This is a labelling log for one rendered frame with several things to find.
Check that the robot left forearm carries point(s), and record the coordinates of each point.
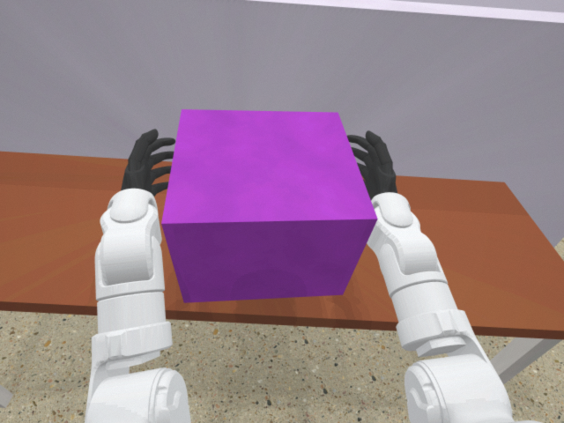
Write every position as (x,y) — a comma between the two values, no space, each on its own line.
(129,281)

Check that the robot right upper arm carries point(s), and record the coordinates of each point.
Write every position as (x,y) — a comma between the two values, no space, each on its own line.
(456,389)

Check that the robot right forearm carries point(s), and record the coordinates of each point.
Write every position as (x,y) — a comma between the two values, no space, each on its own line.
(428,319)

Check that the table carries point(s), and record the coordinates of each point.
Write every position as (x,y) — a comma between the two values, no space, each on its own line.
(501,270)

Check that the carton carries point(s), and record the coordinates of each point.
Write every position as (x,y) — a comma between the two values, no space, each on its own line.
(264,205)

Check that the robot right hand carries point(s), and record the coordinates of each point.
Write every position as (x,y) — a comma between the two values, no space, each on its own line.
(379,176)

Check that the robot left hand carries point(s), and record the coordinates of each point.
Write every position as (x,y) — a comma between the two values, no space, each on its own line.
(138,173)

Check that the robot left upper arm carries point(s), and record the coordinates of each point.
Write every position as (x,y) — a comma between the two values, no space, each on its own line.
(151,396)

